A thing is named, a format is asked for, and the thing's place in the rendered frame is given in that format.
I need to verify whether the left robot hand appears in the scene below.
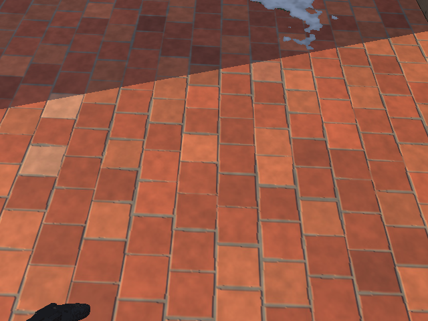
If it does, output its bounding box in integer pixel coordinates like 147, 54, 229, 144
26, 303, 90, 321

